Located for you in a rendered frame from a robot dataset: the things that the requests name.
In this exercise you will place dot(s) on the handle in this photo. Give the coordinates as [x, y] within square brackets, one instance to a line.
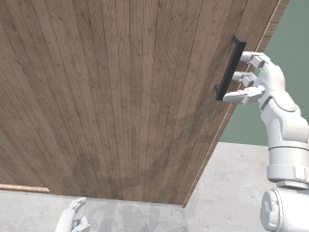
[221, 89]

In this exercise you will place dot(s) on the right robot upper arm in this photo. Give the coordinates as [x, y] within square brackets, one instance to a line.
[285, 211]

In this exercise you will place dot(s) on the wardrobe door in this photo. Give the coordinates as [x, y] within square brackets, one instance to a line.
[115, 99]
[15, 170]

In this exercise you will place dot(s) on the robot right forearm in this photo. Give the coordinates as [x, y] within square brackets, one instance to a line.
[287, 142]

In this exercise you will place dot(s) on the robot left hand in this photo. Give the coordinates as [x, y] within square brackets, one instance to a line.
[68, 222]

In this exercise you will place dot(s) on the robot right hand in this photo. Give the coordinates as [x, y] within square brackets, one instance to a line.
[269, 79]

